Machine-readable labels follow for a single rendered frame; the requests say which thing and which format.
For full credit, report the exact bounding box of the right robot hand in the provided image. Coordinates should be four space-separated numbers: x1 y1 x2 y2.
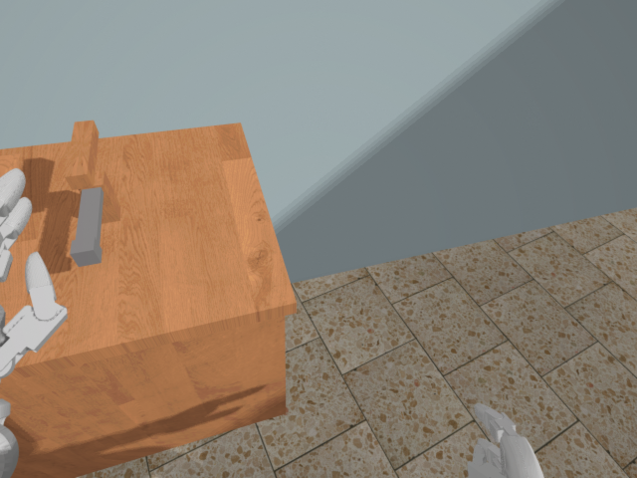
467 403 544 478

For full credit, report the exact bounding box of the tap lever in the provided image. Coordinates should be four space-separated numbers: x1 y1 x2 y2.
70 187 104 267

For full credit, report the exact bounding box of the left robot hand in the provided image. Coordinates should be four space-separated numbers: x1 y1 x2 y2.
0 168 68 382

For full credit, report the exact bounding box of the counter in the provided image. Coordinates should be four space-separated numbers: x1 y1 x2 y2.
0 120 297 478

